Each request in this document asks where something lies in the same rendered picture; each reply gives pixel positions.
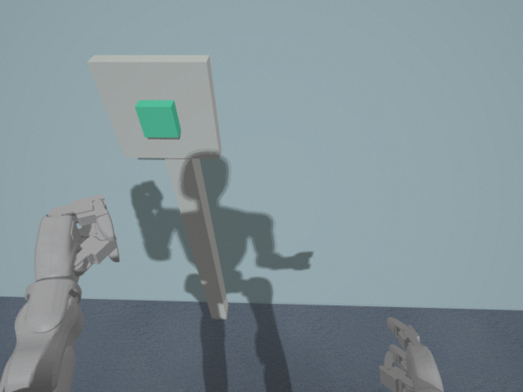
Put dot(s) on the button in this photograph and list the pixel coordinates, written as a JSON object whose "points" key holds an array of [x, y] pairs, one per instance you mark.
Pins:
{"points": [[158, 118]]}

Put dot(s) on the panel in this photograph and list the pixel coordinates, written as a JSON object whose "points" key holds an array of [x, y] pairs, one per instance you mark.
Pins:
{"points": [[187, 79]]}

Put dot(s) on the right robot hand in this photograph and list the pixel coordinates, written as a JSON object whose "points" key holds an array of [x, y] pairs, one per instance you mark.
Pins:
{"points": [[418, 367]]}

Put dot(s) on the robot left forearm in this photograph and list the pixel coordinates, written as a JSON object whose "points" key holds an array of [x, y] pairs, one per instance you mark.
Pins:
{"points": [[47, 328]]}

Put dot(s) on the left robot hand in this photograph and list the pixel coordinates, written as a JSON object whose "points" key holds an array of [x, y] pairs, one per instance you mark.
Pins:
{"points": [[59, 239]]}

